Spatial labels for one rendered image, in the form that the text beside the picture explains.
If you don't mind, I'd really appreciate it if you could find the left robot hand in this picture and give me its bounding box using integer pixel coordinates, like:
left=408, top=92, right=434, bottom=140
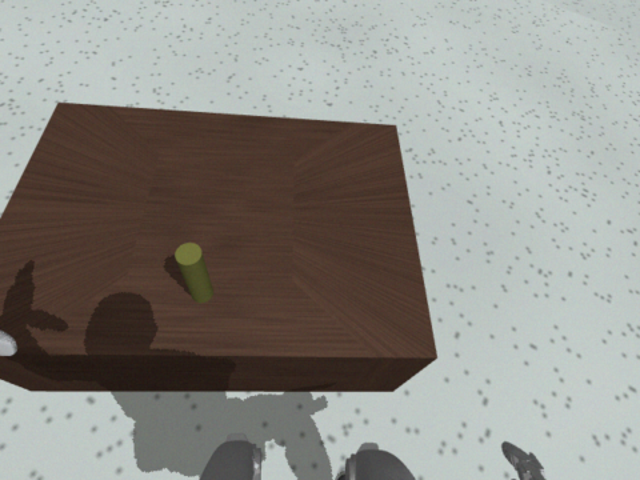
left=0, top=330, right=17, bottom=356

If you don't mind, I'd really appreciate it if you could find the can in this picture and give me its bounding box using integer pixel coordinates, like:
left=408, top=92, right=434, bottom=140
left=175, top=243, right=213, bottom=303

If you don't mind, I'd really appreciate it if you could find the right robot hand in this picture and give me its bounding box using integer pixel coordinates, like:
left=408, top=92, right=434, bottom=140
left=502, top=442, right=546, bottom=480

